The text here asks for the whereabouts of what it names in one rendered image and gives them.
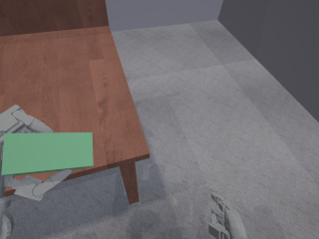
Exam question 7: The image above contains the robot left hand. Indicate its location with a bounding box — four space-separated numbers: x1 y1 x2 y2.
0 105 73 201

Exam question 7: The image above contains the left robot forearm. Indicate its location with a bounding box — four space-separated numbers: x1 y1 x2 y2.
0 196 14 239

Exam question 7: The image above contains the sponge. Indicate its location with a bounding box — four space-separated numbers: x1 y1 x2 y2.
1 132 94 176

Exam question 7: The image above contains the robot right hand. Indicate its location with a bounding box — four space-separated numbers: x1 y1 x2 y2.
208 192 247 239

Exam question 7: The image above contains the table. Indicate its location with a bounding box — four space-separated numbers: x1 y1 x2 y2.
0 0 151 204

